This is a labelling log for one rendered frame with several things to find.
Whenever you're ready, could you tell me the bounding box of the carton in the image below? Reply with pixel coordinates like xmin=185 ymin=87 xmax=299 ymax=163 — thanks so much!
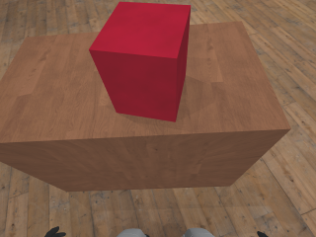
xmin=89 ymin=1 xmax=192 ymax=122

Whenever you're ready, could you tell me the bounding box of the robot left hand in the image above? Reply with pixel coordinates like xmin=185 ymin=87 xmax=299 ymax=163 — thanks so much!
xmin=44 ymin=226 xmax=66 ymax=237

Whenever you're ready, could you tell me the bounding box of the pedestal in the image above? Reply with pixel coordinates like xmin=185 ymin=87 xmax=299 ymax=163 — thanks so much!
xmin=0 ymin=21 xmax=291 ymax=192

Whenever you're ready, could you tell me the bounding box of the robot right thigh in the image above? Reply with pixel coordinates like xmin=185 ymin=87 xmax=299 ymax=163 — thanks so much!
xmin=183 ymin=227 xmax=214 ymax=237

